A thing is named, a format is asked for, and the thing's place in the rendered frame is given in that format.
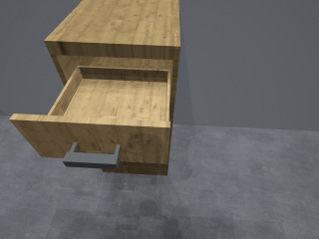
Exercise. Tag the drawer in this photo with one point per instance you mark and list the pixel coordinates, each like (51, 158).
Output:
(101, 107)

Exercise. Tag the handle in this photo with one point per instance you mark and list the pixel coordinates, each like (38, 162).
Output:
(92, 160)

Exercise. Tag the cabinet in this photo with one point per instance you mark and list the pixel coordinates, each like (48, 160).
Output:
(137, 34)

